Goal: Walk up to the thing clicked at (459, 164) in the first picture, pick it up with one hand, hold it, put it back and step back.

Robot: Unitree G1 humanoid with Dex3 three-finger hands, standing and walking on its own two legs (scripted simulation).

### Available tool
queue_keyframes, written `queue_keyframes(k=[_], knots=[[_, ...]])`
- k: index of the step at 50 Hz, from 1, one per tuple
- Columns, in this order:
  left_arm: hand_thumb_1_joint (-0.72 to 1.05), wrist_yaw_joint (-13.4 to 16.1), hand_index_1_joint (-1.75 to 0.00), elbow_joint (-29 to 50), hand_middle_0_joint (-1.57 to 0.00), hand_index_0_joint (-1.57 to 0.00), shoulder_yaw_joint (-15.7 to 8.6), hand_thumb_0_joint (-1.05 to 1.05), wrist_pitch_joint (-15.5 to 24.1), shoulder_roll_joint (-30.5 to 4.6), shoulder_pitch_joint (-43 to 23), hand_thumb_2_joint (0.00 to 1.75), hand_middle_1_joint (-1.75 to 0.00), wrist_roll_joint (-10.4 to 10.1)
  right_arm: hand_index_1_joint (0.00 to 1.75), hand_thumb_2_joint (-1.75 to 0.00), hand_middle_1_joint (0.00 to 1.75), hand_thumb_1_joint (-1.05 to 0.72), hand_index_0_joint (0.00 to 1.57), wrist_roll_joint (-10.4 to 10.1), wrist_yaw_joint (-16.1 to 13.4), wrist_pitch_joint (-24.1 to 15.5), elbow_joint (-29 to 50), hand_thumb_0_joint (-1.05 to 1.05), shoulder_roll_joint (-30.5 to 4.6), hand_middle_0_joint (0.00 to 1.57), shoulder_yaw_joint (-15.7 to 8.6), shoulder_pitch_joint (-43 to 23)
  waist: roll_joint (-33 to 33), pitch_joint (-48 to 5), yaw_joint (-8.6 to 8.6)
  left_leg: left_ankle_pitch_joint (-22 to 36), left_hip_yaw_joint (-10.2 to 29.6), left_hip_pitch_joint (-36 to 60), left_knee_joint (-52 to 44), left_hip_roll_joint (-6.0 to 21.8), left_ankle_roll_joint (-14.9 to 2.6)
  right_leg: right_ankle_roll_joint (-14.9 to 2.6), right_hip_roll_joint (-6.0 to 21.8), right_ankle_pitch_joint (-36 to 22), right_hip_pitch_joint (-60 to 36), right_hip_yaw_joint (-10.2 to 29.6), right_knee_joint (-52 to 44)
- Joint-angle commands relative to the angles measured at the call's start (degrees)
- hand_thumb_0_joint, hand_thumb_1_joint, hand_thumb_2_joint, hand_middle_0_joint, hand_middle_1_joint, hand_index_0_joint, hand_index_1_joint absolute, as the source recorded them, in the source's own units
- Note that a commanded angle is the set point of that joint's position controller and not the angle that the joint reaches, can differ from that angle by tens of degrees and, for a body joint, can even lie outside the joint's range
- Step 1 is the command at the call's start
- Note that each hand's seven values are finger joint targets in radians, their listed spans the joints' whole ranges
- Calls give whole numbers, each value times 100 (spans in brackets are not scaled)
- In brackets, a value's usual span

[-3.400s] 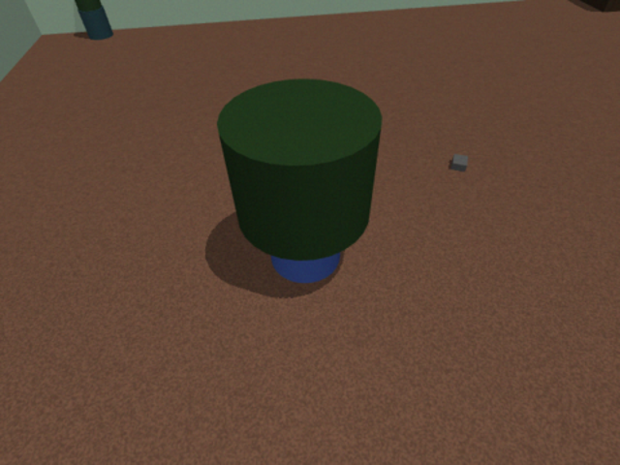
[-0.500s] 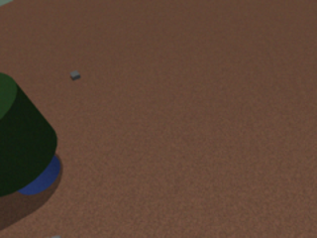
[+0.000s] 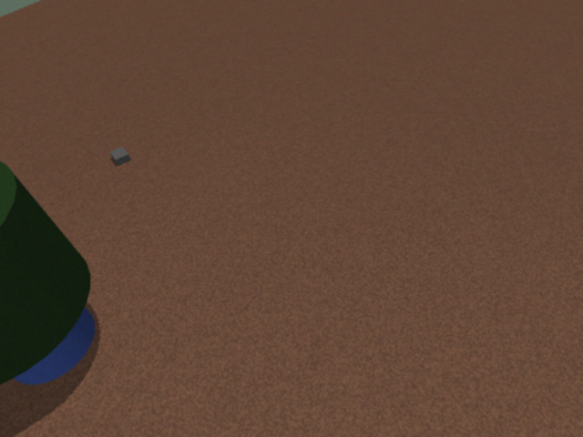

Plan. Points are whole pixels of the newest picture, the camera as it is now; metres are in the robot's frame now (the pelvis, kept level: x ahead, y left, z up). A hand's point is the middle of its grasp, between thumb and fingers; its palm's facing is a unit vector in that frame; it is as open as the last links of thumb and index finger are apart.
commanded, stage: stand
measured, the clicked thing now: (120, 155) +1.57 +0.98 -0.75
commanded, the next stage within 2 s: none
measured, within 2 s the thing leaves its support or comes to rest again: neither
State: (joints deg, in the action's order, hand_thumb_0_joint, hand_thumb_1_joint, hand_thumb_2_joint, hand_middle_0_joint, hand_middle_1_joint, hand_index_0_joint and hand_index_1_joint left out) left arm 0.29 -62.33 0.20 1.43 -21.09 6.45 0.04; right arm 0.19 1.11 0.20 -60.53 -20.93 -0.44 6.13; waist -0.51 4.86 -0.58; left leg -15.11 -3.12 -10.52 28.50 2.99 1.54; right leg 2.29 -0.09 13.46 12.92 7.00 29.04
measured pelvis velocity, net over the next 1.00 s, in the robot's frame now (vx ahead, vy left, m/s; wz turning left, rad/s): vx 0.00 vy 0.00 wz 0.04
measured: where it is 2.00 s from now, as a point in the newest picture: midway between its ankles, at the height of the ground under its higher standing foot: outside the picture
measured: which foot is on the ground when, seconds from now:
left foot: down 0.00-1.00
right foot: down 0.00-1.00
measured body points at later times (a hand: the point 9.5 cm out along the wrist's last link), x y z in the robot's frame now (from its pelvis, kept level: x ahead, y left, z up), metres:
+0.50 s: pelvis +0.00 -0.01 +0.01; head +0.01 -0.01 +0.46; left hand +0.07 +0.30 -0.12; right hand +0.09 -0.31 -0.12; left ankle +0.00 +0.14 -0.74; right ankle +0.03 -0.15 -0.74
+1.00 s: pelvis +0.00 +0.00 +0.01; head +0.01 +0.00 +0.46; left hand +0.06 +0.30 -0.12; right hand +0.08 -0.30 -0.12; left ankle +0.00 +0.14 -0.74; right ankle +0.03 -0.15 -0.74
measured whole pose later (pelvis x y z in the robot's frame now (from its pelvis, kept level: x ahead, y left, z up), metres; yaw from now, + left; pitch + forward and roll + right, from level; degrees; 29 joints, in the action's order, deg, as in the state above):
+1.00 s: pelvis +0.00 +0.00 +0.01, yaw +2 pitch -3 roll +0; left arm -0.3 -64.8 0.1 0.8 -20.3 6.3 0.5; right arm 0.6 1.0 0.0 -64.8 -20.1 -0.4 6.1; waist 0.0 3.7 -0.5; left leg -10.4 -1.1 -7.4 20.4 2.3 1.7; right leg 2.3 1.0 9.3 8.7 4.8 20.4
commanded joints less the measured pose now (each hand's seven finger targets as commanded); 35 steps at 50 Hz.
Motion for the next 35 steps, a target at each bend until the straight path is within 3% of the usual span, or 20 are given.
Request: queue_keyframes(k=[1,3,10,12,17,23,29,31,35], knots=[[90,14,-30,247,-20,-20,-221,0,74,-1151,-324,90,-30,26,30,-90,30,-90,20,3,-110,-167,222,0,-1247,20,-269,-307,112,-714,-12,681,643,400,-832,474,-307,-328,487,-1367,-178,294,-614],[90,7,-30,192,-20,-20,-207,0,49,-1181,-375,90,-30,16,30,-90,30,-90,20,5,-104,-166,148,0,-1212,20,-257,-336,128,-612,-18,569,661,457,-953,465,-276,-329,500,-1119,-104,274,-772],[90,19,-30,84,-20,-20,-214,0,82,-1181,-387,90,-30,27,30,-90,30,-90,20,13,-95,-181,4,0,-1224,20,-270,-385,127,-859,-30,1012,570,760,-968,464,-239,-302,599,-1538,-337,200,-923],[90,21,-30,60,-20,-20,-208,0,68,-1202,-436,90,-30,30,30,-90,30,-90,20,20,-90,-166,-36,0,-1164,20,-247,-401,171,-641,-17,657,604,640,-1088,440,-216,-298,573,-1077,-216,210,-1057],[90,12,-30,36,-20,-20,-227,0,62,-1208,-444,90,-30,41,30,-90,30,-90,20,33,-73,-149,-77,0,-1158,20,-263,-417,156,-503,-11,252,617,470,-1210,429,-207,-298,569,-629,-194,237,-1213],[90,9,-30,49,-20,-20,-256,0,79,-1204,-426,90,-30,53,30,-90,30,-90,20,36,-74,-180,-96,0,-1169,20,-271,-367,57,-653,-21,513,632,487,-1218,462,-208,-296,600,-968,-389,191,-1165],[90,3,-30,42,-20,-20,-250,0,53,-1194,-353,90,-30,47,30,-90,30,-90,20,35,-77,-164,-122,0,-1164,20,-264,-358,84,-607,27,310,650,470,-1250,434,-197,-301,593,-626,-290,177,-1236],[90,1,-30,46,-20,-20,-253,0,62,-1181,-325,90,-30,51,30,-90,30,-90,20,33,-80,-171,-113,0,-1182,20,-274,-338,85,-734,1,538,627,546,-1180,460,-222,-312,628,-987,-395,184,-1190],[90,-5,-30,47,-20,-20,-247,0,46,-1151,-296,90,-30,33,30,-90,30,-90,20,34,-86,-167,-149,0,-1192,20,-256,-290,38,-597,27,424,669,416,-1252,463,-225,-312,592,-826,-393,161,-1183]])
